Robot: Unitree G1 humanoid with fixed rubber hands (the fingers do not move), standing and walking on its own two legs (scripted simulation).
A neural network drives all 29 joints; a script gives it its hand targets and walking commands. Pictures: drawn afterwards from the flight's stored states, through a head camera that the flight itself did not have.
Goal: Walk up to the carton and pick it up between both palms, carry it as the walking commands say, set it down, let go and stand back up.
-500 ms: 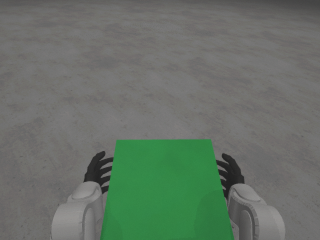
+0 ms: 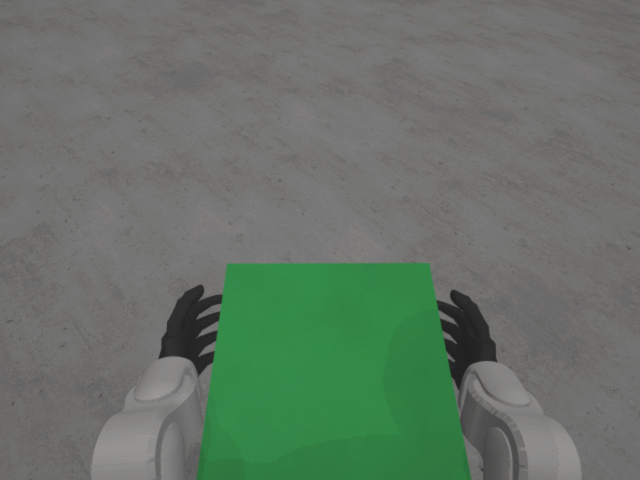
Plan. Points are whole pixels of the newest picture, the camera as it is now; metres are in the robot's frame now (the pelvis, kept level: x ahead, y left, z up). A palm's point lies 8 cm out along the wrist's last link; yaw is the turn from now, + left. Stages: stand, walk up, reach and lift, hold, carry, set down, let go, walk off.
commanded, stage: carry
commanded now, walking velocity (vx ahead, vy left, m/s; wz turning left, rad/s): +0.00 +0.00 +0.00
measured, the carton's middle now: (327, 392) +0.23 +0.00 +0.02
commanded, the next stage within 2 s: none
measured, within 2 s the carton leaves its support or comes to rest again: neither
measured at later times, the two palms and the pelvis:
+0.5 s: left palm (196, 245) +0.40 +0.16 +0.09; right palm (429, 243) +0.40 -0.14 +0.09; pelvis +0.15 +0.00 -0.01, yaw +1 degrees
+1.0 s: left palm (198, 243) +0.42 +0.16 +0.07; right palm (419, 241) +0.42 -0.14 +0.07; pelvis +0.17 +0.01 -0.01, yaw +1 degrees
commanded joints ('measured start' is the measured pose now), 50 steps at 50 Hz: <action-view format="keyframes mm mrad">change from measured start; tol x8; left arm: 1 -263 -756 -631 -54 -219 -2 -95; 18 -395 -748 -635 -25 -248 25 -128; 50 -394 -677 -531 126 -174 -66 -110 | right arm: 1 -320 716 624 -86 259 -8 118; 50 -433 660 503 133 173 -74 112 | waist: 1 22 160 -258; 3 44 64 -297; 5 46 -226 -284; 19 23 22 -223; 50 20 -21 -258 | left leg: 1 160 123 12 143 1003 45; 3 -81 71 26 319 626 5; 5 -334 -43 -72 638 -148 -36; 6 -332 -15 -141 667 -205 -24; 11 -264 -3 -93 260 -121 -25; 14 -113 32 -64 59 193 -20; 17 -108 117 -135 127 509 3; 23 -68 106 -118 171 717 -4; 50 -73 88 -100 214 619 -3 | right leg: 1 175 52 -96 -260 308 -26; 3 452 -64 18 -260 586 -52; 4 548 -242 234 -239 1031 -131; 5 577 -356 376 -267 1211 -242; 13 417 -240 117 -259 816 -119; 17 281 -149 78 -228 436 -31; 27 308 -136 73 -119 698 -20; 50 305 -128 91 -114 687 -41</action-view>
